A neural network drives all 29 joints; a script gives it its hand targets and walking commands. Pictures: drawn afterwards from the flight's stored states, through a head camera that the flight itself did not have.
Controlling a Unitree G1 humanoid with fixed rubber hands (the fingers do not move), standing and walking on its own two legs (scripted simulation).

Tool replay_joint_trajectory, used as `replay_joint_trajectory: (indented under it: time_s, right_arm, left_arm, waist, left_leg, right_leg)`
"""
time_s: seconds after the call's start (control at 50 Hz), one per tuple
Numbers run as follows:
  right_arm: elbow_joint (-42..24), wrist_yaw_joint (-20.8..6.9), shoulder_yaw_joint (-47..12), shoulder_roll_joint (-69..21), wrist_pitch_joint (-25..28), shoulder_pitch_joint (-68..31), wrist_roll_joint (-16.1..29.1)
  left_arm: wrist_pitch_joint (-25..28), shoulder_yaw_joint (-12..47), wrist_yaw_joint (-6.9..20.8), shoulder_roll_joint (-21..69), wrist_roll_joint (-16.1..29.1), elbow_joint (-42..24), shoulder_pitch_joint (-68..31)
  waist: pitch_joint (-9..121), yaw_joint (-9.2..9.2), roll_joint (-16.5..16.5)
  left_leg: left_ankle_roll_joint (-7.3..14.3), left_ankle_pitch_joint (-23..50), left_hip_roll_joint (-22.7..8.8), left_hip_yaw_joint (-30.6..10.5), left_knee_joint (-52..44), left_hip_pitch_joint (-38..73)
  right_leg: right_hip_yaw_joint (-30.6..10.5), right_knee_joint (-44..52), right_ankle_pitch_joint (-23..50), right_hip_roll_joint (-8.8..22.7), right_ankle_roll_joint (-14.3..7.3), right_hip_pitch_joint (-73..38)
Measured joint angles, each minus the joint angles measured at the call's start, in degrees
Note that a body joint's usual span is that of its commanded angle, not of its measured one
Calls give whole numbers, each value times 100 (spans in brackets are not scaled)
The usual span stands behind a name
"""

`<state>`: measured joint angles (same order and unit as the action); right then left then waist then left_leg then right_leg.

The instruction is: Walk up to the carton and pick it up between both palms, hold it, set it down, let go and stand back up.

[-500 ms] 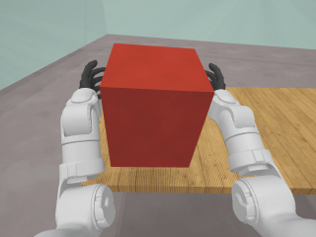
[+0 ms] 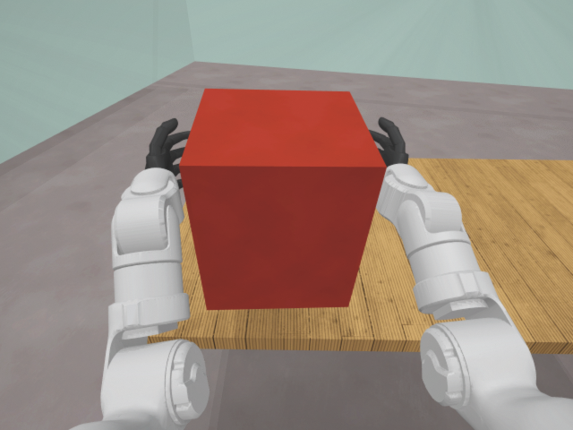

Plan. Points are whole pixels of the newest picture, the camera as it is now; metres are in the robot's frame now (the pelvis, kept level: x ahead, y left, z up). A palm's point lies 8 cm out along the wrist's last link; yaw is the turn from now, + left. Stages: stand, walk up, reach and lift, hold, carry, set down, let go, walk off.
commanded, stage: hold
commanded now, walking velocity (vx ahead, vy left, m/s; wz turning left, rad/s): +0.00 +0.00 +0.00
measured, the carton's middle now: (278, 200) +0.39 +0.04 +0.19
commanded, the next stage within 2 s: set down in 1.70 s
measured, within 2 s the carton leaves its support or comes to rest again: neither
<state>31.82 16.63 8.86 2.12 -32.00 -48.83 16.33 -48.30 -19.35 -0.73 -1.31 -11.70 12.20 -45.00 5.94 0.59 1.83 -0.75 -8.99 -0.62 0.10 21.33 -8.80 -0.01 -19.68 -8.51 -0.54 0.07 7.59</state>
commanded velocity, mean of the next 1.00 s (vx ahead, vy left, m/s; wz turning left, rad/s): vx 0.00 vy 0.00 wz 0.00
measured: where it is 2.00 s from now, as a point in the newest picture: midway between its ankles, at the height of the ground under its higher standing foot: outside the picture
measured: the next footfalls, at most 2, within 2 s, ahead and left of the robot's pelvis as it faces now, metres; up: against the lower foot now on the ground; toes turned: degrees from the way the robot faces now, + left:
none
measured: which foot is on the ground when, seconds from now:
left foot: down 0.00-1.00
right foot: down 0.00-1.00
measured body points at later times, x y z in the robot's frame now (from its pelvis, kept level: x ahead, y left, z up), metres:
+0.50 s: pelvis +0.00 +0.00 +0.00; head -0.06 +0.01 +0.45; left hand +0.38 +0.18 +0.25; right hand +0.40 -0.12 +0.24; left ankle +0.03 +0.12 -0.75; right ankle +0.03 -0.12 -0.75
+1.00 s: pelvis +0.00 +0.00 +0.00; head -0.07 +0.01 +0.44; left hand +0.37 +0.18 +0.26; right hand +0.39 -0.12 +0.24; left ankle +0.03 +0.12 -0.75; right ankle +0.03 -0.12 -0.75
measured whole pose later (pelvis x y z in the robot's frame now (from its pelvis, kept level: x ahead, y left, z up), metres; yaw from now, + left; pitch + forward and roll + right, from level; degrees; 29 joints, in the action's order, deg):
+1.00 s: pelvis +0.00 +0.00 +0.00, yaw +0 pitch -4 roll +0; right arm 31.8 16.4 8.9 2.2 -31.9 -48.8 16.0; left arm -48.5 -19.3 -0.7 -1.6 -11.7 12.9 -46.3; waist 6.0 0.6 1.5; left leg -0.7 -8.8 -0.6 0.1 21.3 -8.8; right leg 0.0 -19.7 -8.4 -0.5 0.1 7.5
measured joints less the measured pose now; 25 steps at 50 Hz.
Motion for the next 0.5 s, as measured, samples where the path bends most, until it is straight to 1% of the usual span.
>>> replay_joint_trajectory:
  time_s: [0.2,0.3,0.5]
  right_arm:
    - [0,-44,0,6,9,0,-57]
    - [0,-96,0,6,16,0,-213]
    - [0,-59,0,7,33,0,-130]
  left_arm:
    - [-41,0,-18,-9,0,3,-77]
    - [-17,0,-18,-34,-3,121,-196]
    - [29,0,-1,-33,-3,121,-148]
  waist:
    - [0,0,-33]
    - [-2,0,-35]
    - [-2,0,-34]
  left_leg:
    - [0,14,0,0,0,0]
    - [0,2,0,0,0,0]
    - [0,-10,0,0,0,0]
  right_leg:
    - [0,0,13,0,0,0]
    - [0,0,4,0,0,0]
    - [0,0,-10,0,0,0]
